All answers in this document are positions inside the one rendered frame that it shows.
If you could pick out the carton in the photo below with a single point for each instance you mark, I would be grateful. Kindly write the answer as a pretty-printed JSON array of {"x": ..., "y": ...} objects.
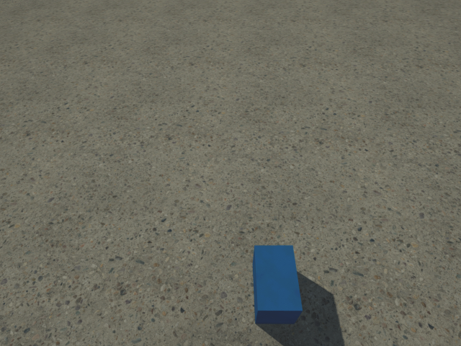
[{"x": 276, "y": 289}]

